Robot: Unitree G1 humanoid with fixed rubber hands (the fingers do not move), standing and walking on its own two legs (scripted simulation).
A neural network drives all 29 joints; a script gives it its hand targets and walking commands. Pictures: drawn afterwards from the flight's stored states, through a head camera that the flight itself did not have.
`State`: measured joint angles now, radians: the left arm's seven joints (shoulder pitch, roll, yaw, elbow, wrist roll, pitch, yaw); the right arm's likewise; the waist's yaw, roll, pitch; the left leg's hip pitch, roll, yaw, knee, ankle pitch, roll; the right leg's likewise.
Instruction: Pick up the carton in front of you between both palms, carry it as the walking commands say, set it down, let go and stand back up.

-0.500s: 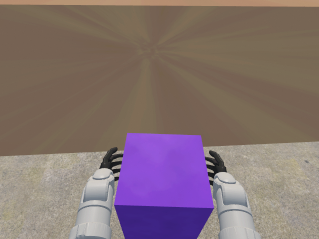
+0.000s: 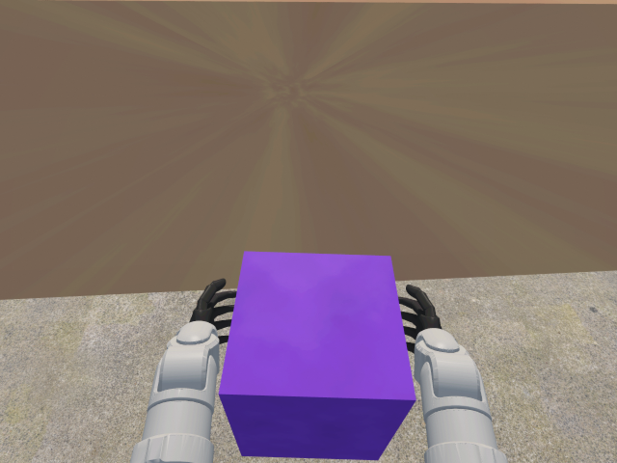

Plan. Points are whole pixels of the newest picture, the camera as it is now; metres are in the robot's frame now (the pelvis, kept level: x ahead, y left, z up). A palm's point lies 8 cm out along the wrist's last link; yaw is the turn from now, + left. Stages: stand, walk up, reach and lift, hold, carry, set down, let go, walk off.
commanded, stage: reach and lift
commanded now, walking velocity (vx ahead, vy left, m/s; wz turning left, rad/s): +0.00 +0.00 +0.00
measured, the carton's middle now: (313, 359) +0.29 +0.00 -0.04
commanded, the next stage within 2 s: hold in 0.34 s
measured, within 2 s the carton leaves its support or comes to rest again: neither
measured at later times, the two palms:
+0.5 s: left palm (199, 326) +0.29 +0.15 +0.05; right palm (431, 332) +0.29 -0.15 +0.05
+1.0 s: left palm (199, 327) +0.28 +0.15 +0.05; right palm (431, 334) +0.28 -0.15 +0.05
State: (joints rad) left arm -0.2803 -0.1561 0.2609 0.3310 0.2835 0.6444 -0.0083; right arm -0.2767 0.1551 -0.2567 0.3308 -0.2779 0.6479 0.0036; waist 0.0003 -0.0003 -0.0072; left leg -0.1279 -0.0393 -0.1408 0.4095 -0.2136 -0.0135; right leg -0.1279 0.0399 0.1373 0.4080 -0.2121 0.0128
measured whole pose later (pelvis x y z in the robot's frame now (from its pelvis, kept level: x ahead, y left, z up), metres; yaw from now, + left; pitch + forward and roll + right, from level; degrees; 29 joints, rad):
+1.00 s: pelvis -0.01 +0.00 +0.00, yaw +0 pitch -7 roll +0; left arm -0.29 -0.16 0.25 0.25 0.28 0.75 -0.01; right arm -0.29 0.16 -0.25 0.25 -0.28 0.75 0.01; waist 0.00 0.00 0.01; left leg -0.06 -0.04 -0.13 0.38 -0.20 -0.01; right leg -0.06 0.04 0.13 0.37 -0.20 0.01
